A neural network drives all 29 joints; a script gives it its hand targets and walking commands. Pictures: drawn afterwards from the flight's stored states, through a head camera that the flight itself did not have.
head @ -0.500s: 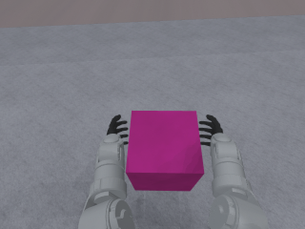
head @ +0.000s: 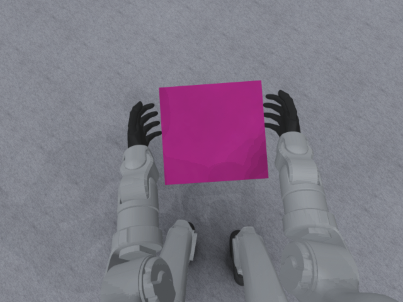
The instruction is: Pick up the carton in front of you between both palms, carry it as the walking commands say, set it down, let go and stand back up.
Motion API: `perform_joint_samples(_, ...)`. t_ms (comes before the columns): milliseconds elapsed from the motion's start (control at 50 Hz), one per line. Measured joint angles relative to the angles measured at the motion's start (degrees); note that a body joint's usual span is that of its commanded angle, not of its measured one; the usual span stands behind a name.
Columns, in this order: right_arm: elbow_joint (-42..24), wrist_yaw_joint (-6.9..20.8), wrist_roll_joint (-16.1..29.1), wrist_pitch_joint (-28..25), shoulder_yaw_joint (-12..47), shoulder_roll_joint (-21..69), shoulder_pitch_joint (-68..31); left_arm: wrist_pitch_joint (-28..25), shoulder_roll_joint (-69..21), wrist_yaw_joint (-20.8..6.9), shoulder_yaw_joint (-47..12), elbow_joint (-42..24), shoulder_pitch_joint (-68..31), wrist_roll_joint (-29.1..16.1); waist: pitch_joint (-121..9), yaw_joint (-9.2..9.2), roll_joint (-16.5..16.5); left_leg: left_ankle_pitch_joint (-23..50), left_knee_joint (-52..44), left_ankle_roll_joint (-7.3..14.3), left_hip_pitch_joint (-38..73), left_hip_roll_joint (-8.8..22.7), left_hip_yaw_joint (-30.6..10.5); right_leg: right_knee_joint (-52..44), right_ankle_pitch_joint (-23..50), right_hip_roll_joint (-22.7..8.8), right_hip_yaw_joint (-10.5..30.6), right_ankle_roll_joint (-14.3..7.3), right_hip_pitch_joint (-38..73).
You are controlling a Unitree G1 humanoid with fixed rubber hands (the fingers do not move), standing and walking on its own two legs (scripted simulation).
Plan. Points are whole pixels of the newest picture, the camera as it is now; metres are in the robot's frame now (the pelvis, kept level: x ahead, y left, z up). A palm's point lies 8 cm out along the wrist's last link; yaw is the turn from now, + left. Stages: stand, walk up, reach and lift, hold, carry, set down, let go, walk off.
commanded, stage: set down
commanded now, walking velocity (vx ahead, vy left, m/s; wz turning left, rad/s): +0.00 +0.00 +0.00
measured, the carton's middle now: (211, 138) +0.45 +0.03 -0.21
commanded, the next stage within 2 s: none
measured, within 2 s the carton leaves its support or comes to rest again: rests again in 1.06 s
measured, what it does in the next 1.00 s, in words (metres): lowers itself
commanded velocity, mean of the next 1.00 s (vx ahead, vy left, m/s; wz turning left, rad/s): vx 0.00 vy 0.00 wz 0.00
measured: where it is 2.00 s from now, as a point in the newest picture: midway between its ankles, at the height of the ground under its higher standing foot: (211, 262)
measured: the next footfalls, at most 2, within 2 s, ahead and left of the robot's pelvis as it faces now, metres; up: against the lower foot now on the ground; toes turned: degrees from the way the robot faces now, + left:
none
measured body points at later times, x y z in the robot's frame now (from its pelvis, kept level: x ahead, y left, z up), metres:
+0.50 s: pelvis -0.03 +0.00 -0.13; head +0.26 +0.00 +0.22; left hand +0.43 +0.19 -0.23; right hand +0.50 -0.10 -0.23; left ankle +0.07 +0.13 -0.62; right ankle +0.05 -0.11 -0.62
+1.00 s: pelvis -0.05 -0.01 -0.23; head +0.32 +0.00 +0.03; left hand +0.45 +0.20 -0.38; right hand +0.55 -0.08 -0.39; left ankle +0.07 +0.13 -0.62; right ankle +0.05 -0.11 -0.62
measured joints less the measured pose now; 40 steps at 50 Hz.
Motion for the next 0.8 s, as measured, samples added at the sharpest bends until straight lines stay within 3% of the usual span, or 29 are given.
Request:
perform_joint_samples(140,4.6,0.1,-1.3,1.6,-0.8,-1.6,-5.3,2.1,1.3,-1.1,2.4,2.6,-4.3,1.3,-2.4,0.65,-0.6,-2.3,7.3,-0.6,-8.8,-0.4,-0.3,7.4,-2.4,0.6,-0.5,-0.3,-8.9)
perform_joint_samples(440,11.9,-2.7,1.5,1.9,2.6,-7.5,-18.4,2.9,3.8,2.5,3.7,5.3,-14.8,-1.2,-0.6,1.6,-0.6,-6.0,24.7,-1.8,-28.1,-1.6,-0.4,25.0,-6.1,2.0,-1.2,0.3,-28.2)
perform_joint_samples(800,23.2,-2.1,3.0,2.8,7.3,-16.0,-37.3,4.3,6.5,4.0,7.3,8.7,-28.7,-1.9,10.4,2.96,-0.4,-7.6,39.4,-2.8,-41.2,-2.6,0.7,40.3,-7.6,3.4,-0.9,1.4,-41.9)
